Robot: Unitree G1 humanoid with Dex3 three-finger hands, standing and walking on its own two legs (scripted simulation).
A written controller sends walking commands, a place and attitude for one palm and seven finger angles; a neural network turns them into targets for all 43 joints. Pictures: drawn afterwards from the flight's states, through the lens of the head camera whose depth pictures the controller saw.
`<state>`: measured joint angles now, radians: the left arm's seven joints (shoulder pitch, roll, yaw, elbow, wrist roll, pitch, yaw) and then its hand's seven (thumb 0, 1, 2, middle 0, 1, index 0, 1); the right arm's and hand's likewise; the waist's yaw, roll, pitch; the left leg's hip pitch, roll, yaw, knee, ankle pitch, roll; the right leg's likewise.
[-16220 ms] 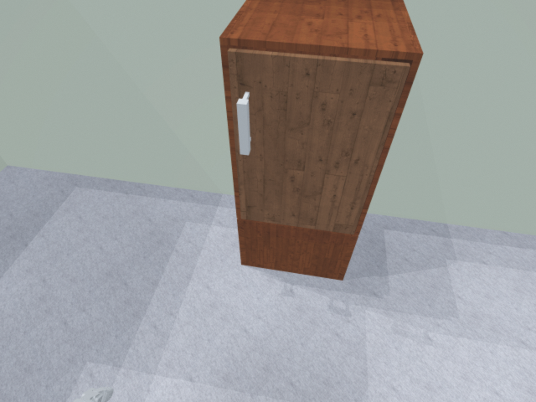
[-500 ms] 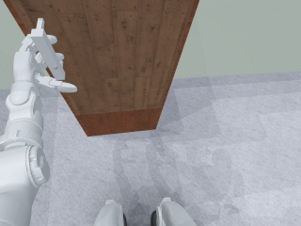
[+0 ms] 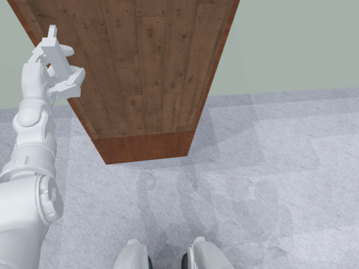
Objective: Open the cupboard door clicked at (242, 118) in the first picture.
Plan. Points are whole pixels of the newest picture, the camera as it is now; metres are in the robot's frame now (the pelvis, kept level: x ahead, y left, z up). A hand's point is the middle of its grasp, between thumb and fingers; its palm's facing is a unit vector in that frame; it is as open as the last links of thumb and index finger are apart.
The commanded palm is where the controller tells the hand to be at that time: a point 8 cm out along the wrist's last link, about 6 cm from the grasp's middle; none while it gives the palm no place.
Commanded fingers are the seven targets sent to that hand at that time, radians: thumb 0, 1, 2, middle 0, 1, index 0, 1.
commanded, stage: close the thumb around the handle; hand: left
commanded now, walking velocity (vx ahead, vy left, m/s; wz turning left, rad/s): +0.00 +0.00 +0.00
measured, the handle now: (64, 63) +0.56 +0.22 +0.07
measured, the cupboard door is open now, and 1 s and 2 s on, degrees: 0 26 45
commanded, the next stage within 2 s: pull the door open along its arc in 0.18 s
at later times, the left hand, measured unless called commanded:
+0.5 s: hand (74, 86) +0.49 +0.19 +0.07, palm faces +0.07 -1.00 -0.01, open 5.9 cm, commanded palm +0.44 +0.24 +0.07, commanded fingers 0.00 0.90 0.90 -0.40 -1.35 -0.40 -1.35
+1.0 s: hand (105, 141) +0.36 +0.12 +0.07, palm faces +0.40 -0.91 +0.07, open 6.3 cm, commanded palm +0.30 +0.16 +0.07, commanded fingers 0.00 0.90 0.90 -0.40 -1.35 -0.40 -1.35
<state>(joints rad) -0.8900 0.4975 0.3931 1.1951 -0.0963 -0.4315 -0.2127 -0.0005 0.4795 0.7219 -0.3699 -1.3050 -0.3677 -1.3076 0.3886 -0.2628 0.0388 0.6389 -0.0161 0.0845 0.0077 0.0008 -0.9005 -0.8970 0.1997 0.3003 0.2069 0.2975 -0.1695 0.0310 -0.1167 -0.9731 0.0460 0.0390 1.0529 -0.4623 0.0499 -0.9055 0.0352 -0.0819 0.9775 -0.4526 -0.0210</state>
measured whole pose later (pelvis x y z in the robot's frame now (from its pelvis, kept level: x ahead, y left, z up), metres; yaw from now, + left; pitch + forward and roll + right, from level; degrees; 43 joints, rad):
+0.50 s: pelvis +0.00 +0.00 +0.00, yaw -1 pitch +21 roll -3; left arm -0.80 0.46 0.40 1.10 -0.12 -0.42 -0.19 0.01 0.70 0.79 -0.35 -1.35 -0.34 -1.35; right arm 0.40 -0.27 0.03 0.62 -0.01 0.09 0.01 0.00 -0.90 -0.90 0.20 0.30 0.21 0.30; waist -0.16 0.03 -0.12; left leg -0.95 0.05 0.06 1.03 -0.46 0.04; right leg -0.89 0.04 -0.06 0.97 -0.45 -0.03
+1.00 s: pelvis +0.01 -0.01 +0.02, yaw +1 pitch +15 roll -1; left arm -0.13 -0.04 0.04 0.33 -0.05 -0.34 0.39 0.02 0.66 0.76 -0.32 -1.33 -0.34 -1.30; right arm 0.23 -0.21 -0.01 0.54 -0.04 0.03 0.07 0.00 -0.90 -0.90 0.20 0.30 0.20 0.30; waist -0.02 0.03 -0.15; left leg -0.76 0.02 0.06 0.95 -0.45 0.03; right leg -0.72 0.02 -0.06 0.94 -0.48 -0.03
